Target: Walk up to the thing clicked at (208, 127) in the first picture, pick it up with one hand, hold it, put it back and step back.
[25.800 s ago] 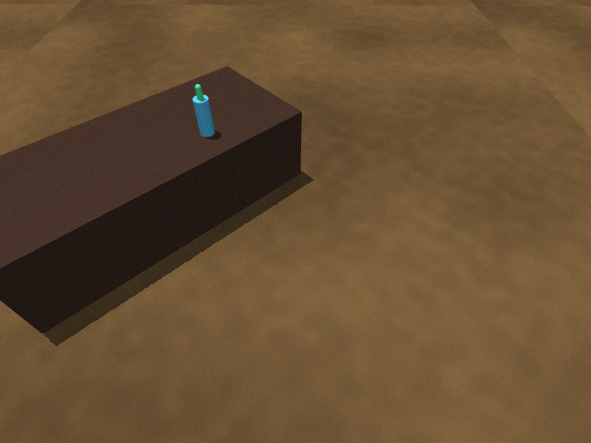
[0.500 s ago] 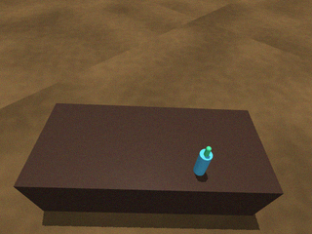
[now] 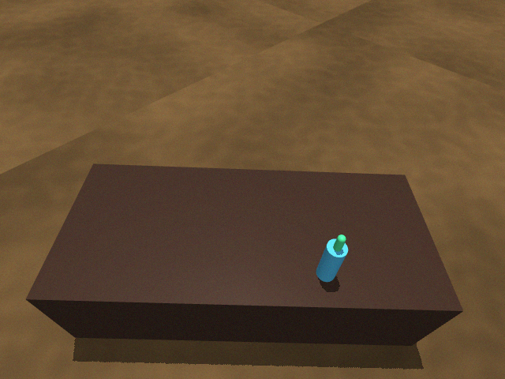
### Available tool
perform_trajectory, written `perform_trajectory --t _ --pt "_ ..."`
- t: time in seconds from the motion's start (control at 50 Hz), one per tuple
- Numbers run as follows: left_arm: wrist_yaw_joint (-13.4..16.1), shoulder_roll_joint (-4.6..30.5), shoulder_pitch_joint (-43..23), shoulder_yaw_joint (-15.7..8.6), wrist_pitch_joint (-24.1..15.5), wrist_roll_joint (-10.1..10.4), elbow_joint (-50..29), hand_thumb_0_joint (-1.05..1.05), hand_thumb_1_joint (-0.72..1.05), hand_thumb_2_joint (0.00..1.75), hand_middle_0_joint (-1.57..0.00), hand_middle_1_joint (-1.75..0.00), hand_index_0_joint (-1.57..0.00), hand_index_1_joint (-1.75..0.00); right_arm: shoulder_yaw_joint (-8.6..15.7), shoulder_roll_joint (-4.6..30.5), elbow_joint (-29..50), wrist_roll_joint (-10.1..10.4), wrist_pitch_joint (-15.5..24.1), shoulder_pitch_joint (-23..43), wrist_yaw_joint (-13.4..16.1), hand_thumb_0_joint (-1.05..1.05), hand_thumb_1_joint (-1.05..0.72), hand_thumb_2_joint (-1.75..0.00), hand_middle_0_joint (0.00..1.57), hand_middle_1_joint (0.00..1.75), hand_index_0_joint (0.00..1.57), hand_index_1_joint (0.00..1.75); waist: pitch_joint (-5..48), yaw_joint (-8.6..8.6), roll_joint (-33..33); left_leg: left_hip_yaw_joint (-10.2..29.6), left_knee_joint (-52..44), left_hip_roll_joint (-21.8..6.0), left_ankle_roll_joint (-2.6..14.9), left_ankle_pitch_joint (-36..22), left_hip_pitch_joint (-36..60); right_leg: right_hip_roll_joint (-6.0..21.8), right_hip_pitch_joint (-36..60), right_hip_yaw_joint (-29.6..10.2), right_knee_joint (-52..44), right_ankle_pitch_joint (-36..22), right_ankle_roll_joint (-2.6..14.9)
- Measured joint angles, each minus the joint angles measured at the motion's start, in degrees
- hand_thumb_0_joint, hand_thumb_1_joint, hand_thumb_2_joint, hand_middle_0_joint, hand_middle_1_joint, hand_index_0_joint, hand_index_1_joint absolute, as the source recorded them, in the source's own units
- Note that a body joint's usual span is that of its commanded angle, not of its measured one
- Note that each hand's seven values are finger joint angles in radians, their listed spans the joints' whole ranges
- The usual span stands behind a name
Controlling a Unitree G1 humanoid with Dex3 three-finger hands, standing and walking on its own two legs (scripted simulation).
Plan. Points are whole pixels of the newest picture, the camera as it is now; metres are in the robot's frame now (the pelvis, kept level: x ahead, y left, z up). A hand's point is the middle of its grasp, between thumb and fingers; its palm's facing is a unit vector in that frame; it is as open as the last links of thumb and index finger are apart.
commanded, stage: stand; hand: right
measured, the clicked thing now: (333, 256) +0.50 -0.24 -0.32
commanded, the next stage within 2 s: none
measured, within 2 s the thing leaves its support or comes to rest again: neither
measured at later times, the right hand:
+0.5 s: hand out of the picture +0.08 -0.25 -0.15, palm faces -0.03 +0.93 -0.36, open 8.0 cm
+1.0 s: hand out of the picture +0.06 -0.26 -0.16, palm faces -0.04 +0.94 -0.35, open 7.4 cm
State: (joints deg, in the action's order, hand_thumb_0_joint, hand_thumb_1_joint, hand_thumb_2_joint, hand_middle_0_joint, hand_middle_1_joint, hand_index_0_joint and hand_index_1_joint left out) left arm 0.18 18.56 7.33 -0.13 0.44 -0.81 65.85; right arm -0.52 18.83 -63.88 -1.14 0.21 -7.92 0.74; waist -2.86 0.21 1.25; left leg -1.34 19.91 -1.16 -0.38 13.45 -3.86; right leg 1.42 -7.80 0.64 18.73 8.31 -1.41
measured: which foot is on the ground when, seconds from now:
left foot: down 0.00-1.00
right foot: down 0.00-1.00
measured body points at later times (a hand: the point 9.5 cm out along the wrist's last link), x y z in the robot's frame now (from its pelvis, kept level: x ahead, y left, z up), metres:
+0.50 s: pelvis +0.01 +0.00 +0.00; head +0.01 +0.01 +0.45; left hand +0.08 +0.29 -0.14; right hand +0.08 -0.30 -0.13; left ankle -0.03 +0.12 -0.75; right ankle +0.02 -0.13 -0.75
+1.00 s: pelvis +0.00 -0.01 +0.00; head +0.01 -0.01 +0.45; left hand +0.06 +0.29 -0.14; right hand +0.06 -0.31 -0.13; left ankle -0.03 +0.12 -0.75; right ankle +0.02 -0.13 -0.75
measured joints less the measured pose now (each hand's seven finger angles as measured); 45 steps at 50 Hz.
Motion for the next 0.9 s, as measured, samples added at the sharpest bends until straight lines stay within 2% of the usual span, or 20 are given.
perform_trajectory --t 0.12,0.3,0.4,0.48,0.62,0.9 --pt "-0.1 0.1 0.0 0.1 -0.1 0.1 0.0 0.00 0.91 0.90 -0.20 -0.30 -0.20 -0.30 -0.1 0.3 -0.1 0.1 0.1 0.0 -0.1 0.00 0.36 -0.23 0.14 0.18 0.14 0.17 -0.1 -0.10 -0.1 0.1 -0.1 0.1 0.03 0.1 0.0 0.1 0.0 0.1 0.0 0.2 -0.04" --pt "-0.1 0.2 -0.8 0.2 -0.2 0.2 -0.1 0.00 0.91 0.90 -0.20 -0.30 -0.20 -0.30 -0.2 0.3 -0.2 0.2 0.2 0.6 -0.1 0.00 -0.22 -0.70 0.19 0.28 0.19 0.27 -0.1 -0.25 -0.2 0.3 -0.7 0.2 0.04 0.1 0.5 0.3 0.3 0.3 0.0 0.6 -0.07" --pt "0.0 0.2 -1.1 0.2 -0.3 0.2 -0.5 0.00 0.91 0.90 -0.20 -0.30 -0.20 -0.30 -0.1 0.5 -0.1 0.2 0.3 1.0 -0.1 0.00 -0.57 -0.82 0.20 0.29 0.20 0.29 0.1 -0.32 -0.4 0.3 -0.9 0.3 0.01 0.0 0.8 0.3 0.5 0.3 0.0 0.7 -0.05" --pt "0.0 0.2 -1.4 0.3 -0.4 0.3 -0.7 0.00 0.91 0.90 -0.20 -0.30 -0.20 -0.30 -0.1 0.6 0.0 0.2 0.3 1.2 -0.1 0.00 -0.74 -0.86 0.20 0.30 0.20 0.29 0.2 -0.37 -0.6 0.3 -1.1 0.3 -0.05 -0.1 0.9 0.3 0.6 0.3 0.0 0.6 0.00" --pt "-0.1 0.4 -1.5 0.2 -0.5 0.3 -1.0 0.00 0.91 0.90 -0.20 -0.30 -0.20 -0.30 0.2 0.7 0.0 0.1 0.2 1.1 -0.4 0.01 -0.87 -0.89 0.20 0.30 0.20 0.30 0.3 -0.37 -0.8 0.5 -1.4 0.1 -0.20 -0.5 0.9 0.1 0.6 0.5 -0.3 0.2 0.18" --pt "-0.3 0.7 -0.5 0.0 -0.6 0.3 -0.4 0.00 0.91 0.90 -0.20 -0.30 -0.20 -0.30 0.5 0.8 -0.5 0.0 0.0 0.1 -0.7 0.01 -0.90 -0.90 0.20 0.30 0.20 0.30 0.1 -0.29 -0.8 0.6 -1.5 -0.2 -0.58 -1.0 0.5 -0.1 0.1 0.6 -0.3 -0.1 0.60"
